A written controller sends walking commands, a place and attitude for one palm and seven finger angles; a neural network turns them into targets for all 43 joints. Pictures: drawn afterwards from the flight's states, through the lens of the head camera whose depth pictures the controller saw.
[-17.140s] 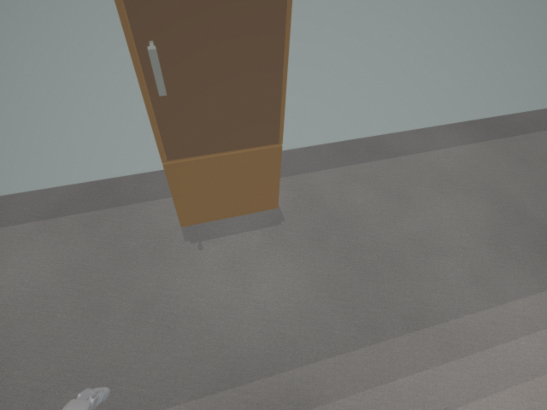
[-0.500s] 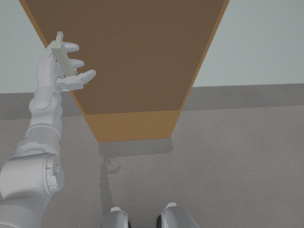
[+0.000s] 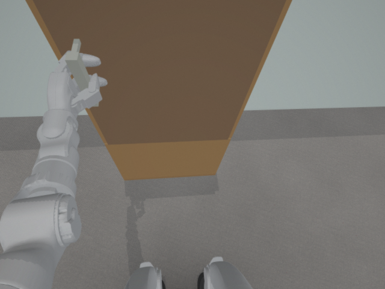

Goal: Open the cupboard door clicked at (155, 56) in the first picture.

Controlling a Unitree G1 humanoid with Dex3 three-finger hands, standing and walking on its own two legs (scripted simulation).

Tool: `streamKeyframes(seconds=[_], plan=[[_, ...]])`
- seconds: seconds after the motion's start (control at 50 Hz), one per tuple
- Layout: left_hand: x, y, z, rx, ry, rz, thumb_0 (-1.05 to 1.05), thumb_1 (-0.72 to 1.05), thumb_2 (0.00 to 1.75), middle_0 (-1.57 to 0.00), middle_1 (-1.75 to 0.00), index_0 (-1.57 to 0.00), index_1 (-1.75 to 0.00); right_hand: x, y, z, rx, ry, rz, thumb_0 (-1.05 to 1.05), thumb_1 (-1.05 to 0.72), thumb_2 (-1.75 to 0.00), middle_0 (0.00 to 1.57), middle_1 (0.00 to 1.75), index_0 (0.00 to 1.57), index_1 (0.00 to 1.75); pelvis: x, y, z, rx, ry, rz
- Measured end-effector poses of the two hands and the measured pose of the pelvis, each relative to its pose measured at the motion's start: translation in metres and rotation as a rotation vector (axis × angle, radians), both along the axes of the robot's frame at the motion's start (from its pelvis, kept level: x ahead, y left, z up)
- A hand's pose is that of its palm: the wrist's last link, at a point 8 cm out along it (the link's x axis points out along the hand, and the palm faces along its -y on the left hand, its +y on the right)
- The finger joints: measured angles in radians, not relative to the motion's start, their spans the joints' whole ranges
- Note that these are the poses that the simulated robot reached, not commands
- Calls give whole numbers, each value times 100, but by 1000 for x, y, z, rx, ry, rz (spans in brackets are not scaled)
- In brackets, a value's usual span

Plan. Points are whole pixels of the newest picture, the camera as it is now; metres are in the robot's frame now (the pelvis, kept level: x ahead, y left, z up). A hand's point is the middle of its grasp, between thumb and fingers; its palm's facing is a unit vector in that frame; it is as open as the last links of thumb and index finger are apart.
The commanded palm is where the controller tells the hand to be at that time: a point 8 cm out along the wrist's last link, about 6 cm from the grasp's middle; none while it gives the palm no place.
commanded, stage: pull the door open along its arc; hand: left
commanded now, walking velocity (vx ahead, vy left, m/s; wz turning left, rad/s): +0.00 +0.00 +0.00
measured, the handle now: (85, 75) +0.54 +0.19 +0.07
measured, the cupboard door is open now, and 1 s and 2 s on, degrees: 0 41 41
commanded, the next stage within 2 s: open thumb and fingers to let go in 0.82 s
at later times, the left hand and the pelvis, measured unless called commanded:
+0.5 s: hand (118, 156) +0.35 +0.11 +0.08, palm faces +0.22 -0.97 +0.12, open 5.8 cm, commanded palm +0.30 +0.16 +0.08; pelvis +0.02 +0.00 +0.02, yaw +0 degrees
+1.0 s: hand (167, 203) +0.26 +0.03 +0.08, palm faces +0.37 -0.93 -0.04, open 5.8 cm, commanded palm +0.22 +0.08 +0.08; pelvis +0.01 -0.06 +0.02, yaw +4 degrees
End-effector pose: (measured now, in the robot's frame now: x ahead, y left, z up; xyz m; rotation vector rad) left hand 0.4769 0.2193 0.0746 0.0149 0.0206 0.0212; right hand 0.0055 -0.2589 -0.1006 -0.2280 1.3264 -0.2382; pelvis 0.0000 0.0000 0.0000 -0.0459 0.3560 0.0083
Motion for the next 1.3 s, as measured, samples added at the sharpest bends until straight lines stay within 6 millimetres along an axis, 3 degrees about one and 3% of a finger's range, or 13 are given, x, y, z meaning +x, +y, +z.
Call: streamKeyframes(seconds=[0.14,0.26,0.36,0.52,0.6,0.68,0.78,0.88,1.08,1.18,1.3], plan=[[-14,-1,0,-6,-2,-7,1,78,81,-38,-135,-38,-135,7,0,4,16,-30,-21,0,-91,-90,20,30,20,30,6,-1,5,5,-15,-15],[-46,-7,-1,-15,-13,-23,1,76,78,-38,-135,-38,-135,31,3,11,42,-105,-19,1,-91,-90,20,30,20,30,13,-1,13,11,-47,-24],[-91,-20,-1,-34,-25,-34,1,73,75,-37,-135,-38,-135,68,7,17,67,-213,21,1,-91,-90,20,30,20,30,18,0,19,15,-82,-23],[-167,-66,-2,-134,-33,228,2,70,75,-36,-135,-39,-135,147,25,27,114,-410,187,1,-91,-90,20,30,20,30,15,-3,18,26,-128,2],[-195,-90,0,-90,-23,314,0,71,77,-37,-135,-40,-135,179,38,33,141,-498,262,1,-91,-90,20,30,20,30,10,-8,16,33,-147,18],[-215,-109,3,-19,-6,339,-1,72,78,-37,-135,-40,-135,199,49,38,170,-562,300,1,-91,-90,20,30,20,30,7,-16,14,41,-166,27],[-236,-127,6,2,31,304,0,71,76,-39,-135,-40,-135,204,51,47,201,-602,293,1,-91,-90,20,30,20,30,9,-29,18,49,-200,33],[-254,-142,9,9,54,270,1,70,74,-38,-135,-40,-135,201,37,49,204,-616,288,1,-91,-90,20,30,20,30,12,-42,20,55,-225,44],[-248,-143,7,1,29,418,0,63,78,-39,-134,-39,-133,183,-7,26,135,-534,292,1,-91,-90,20,30,20,30,3,-63,15,75,-210,63],[-251,-141,9,-1,13,437,0,46,71,-37,-131,-38,-131,171,-19,21,124,-500,272,1,-91,-90,20,30,20,30,3,-68,17,83,-200,60],[-251,-146,5,2,12,403,0,13,57,-34,-127,-35,-127,163,-24,17,115,-490,253,1,-91,-90,20,30,20,30,0,-67,15,84,-194,57]])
